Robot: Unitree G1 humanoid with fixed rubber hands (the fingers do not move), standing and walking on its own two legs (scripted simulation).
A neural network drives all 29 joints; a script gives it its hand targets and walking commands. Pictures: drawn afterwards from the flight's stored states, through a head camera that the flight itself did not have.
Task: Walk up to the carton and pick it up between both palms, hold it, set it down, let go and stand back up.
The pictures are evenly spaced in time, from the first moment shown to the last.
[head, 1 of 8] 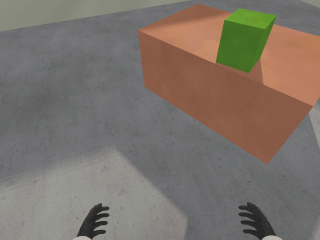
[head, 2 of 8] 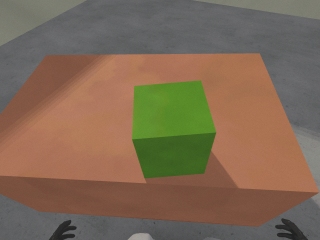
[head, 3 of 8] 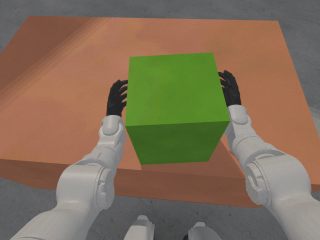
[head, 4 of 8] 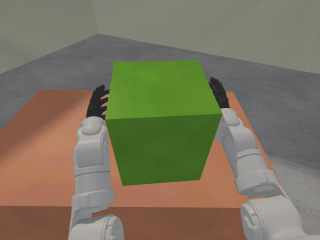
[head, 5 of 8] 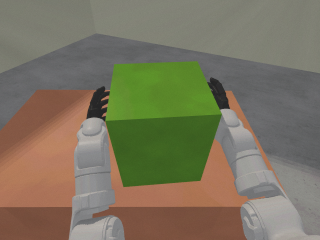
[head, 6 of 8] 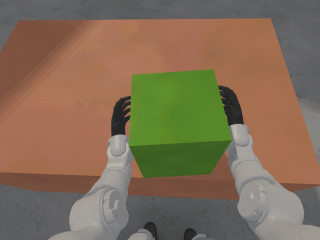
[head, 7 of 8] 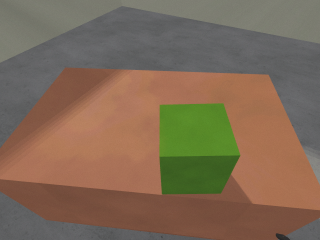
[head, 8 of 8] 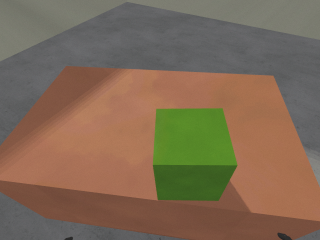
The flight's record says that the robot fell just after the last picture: no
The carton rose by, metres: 0.23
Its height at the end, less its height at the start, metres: +0.00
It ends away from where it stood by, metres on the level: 0.02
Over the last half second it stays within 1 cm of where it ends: yes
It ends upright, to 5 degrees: yes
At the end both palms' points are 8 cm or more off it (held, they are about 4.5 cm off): yes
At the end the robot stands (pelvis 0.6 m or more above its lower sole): yes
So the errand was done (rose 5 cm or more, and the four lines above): yes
